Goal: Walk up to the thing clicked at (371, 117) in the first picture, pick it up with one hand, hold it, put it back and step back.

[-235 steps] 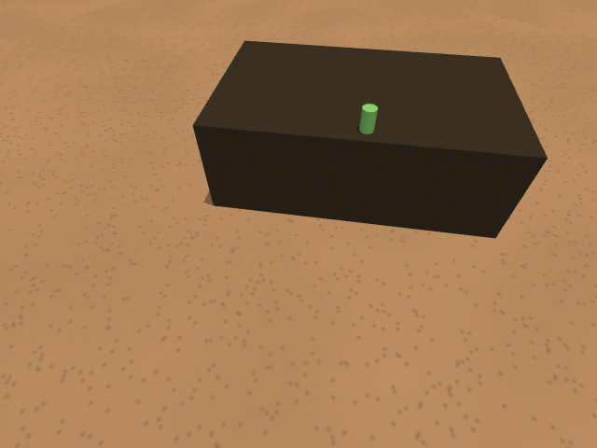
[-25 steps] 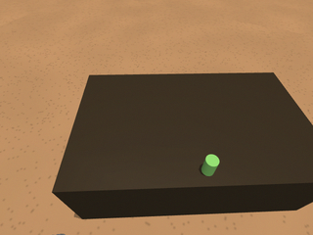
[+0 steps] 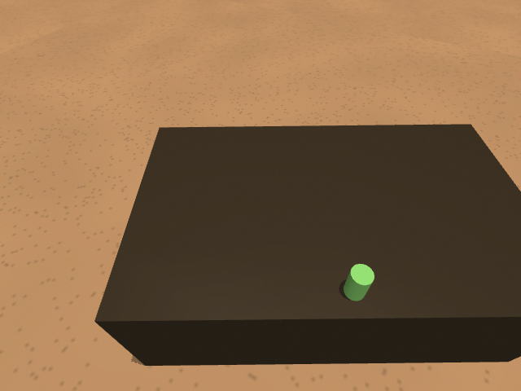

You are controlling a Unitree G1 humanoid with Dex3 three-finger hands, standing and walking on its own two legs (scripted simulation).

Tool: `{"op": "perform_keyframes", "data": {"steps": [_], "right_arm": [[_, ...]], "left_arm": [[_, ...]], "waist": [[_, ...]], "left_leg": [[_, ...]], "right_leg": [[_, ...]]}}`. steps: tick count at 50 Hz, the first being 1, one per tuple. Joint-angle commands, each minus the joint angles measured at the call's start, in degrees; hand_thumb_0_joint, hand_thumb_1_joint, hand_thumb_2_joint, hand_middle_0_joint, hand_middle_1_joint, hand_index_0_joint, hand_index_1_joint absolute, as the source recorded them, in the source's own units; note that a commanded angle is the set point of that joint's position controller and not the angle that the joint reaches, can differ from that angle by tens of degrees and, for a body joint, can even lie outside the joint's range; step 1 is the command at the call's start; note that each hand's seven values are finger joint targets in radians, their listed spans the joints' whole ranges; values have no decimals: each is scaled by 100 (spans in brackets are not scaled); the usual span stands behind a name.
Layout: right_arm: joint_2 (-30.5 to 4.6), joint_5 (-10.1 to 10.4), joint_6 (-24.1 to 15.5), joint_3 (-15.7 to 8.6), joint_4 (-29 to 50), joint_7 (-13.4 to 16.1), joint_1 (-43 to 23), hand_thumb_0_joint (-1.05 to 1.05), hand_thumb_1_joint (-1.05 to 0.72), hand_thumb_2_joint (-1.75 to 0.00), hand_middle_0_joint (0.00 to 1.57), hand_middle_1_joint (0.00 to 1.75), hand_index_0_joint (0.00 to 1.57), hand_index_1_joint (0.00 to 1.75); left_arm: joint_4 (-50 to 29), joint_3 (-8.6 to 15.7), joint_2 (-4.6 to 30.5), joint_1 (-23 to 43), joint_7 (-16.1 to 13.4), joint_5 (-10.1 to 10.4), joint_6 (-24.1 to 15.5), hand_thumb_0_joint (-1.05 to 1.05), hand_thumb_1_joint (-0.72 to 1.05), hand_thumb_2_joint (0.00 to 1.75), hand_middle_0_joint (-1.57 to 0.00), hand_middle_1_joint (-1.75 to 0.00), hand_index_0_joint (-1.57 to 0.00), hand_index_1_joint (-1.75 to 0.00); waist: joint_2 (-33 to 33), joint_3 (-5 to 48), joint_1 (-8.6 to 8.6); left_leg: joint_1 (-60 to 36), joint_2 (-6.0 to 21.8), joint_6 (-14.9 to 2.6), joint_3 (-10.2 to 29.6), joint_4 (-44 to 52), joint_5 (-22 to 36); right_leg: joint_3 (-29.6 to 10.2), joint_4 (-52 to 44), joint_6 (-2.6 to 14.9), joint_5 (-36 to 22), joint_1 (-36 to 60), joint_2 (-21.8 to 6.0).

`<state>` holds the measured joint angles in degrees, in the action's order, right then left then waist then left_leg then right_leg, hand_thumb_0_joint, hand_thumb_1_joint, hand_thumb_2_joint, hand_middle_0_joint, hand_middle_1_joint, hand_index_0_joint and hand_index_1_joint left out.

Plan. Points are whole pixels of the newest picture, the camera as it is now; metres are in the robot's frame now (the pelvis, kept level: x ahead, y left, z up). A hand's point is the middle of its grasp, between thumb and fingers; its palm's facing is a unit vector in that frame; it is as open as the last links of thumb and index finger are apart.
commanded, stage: stand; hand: right
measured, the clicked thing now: (358, 282) +0.41 -0.23 -0.29
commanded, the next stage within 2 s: none
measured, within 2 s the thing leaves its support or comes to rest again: neither
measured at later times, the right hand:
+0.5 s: hand out of the picture +0.08 -0.26 -0.16, palm faces -0.01 +0.94 -0.33, open 7.4 cm
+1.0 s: hand out of the picture +0.07 -0.27 -0.16, palm faces -0.03 +0.94 -0.33, open 7.4 cm
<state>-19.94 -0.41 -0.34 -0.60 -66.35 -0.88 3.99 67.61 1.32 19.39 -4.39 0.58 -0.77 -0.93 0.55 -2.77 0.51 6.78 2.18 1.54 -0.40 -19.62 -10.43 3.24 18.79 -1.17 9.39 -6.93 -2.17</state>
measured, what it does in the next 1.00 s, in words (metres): stands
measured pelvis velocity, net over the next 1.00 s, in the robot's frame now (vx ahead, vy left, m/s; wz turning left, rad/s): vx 0.00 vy -0.01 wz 0.00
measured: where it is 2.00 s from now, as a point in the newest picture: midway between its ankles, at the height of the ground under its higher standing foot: outside the picture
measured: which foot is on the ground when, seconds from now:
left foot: down 0.00-1.00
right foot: down 0.00-1.00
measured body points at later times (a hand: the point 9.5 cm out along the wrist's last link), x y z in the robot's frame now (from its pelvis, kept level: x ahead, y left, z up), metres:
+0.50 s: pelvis +0.00 +0.00 +0.00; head +0.01 -0.01 +0.45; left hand +0.09 +0.30 -0.13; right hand +0.08 -0.31 -0.13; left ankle +0.00 +0.14 -0.75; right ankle +0.01 -0.13 -0.75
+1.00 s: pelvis +0.00 -0.01 +0.00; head +0.01 -0.02 +0.45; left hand +0.08 +0.29 -0.13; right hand +0.07 -0.32 -0.14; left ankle +0.00 +0.14 -0.75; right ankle +0.01 -0.13 -0.75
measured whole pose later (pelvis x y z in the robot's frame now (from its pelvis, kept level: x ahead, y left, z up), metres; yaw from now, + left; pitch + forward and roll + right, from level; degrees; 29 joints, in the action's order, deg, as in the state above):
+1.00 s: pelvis +0.00 -0.01 +0.00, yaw +0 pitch -2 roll +0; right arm -20.4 -0.8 -0.3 -0.1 -65.5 -0.9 6.2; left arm 65.5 0.5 20.1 -6.2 0.6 -0.5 -0.8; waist 0.5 -3.1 -0.1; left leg 5.6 3.1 2.6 -0.3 -17.9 -9.9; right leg 3.4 18.7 -0.2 9.8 -6.6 -1.3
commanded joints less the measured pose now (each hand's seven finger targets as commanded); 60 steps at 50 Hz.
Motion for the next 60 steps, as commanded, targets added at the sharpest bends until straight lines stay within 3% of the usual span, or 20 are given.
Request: {"op": "perform_keyframes", "data": {"steps": [1,3,6,15,19,41,53,60], "right_arm": [[-1180,-24,-116,-190,404,101,-293,0,-90,-90,20,30,20,30],[-1209,-37,-130,-190,402,109,-267,0,-90,-90,20,30,20,30],[-1184,-15,-129,-178,406,108,-293,0,-90,-90,20,30,20,30],[-1227,-7,-138,-168,394,108,-203,0,-90,-90,20,30,20,30],[-1240,-15,-139,-164,405,113,-189,0,-90,-90,20,30,20,30],[-1239,-12,-118,-149,433,97,-98,0,-90,-90,20,30,20,30],[-1226,-30,-118,-133,447,112,29,0,-90,-90,20,30,20,30],[-1217,-20,-113,-119,464,115,30,0,-90,-90,20,30,20,30]], "left_arm": [[-392,146,1252,245,-98,28,-121,0,90,90,-20,-30,-20,-30],[-427,150,1238,273,-97,35,-121,0,90,90,-20,-30,-20,-30],[-429,148,1253,272,-90,36,-110,0,90,90,-20,-30,-20,-30],[-502,111,1235,208,-76,35,-94,0,90,90,-20,-30,-20,-30],[-519,115,1250,216,-81,36,-95,0,90,90,-20,-30,-20,-30],[-548,117,1300,87,-76,45,-92,0,90,90,-20,-30,-20,-30],[-589,123,1295,68,-78,40,-93,0,90,90,-20,-30,-20,-30],[-571,139,1351,74,-79,36,-81,0,90,90,-20,-30,-20,-30]], "waist": [[-58,415,-41],[21,494,-40],[52,472,-40],[16,484,-47],[1,583,-62],[-44,360,-52],[0,446,-64],[-68,391,-59]], "left_leg": [[-33,580,-201,472,351,833],[14,590,-199,462,355,949],[43,576,-169,469,427,777],[-34,582,-154,448,427,847],[-116,601,-177,419,377,1021],[-96,579,-180,411,426,519],[-56,590,-181,385,394,733],[-57,595,-177,412,424,621]], "right_leg": [[-553,-330,132,-562,79,-606],[-559,-282,141,-771,224,-634],[-544,-292,132,-558,232,-608],[-551,-317,157,-625,196,-607],[-563,-273,176,-922,295,-644],[-602,-398,190,-339,40,-601],[-617,-351,212,-705,171,-621],[-616,-337,208,-556,132,-615]]}}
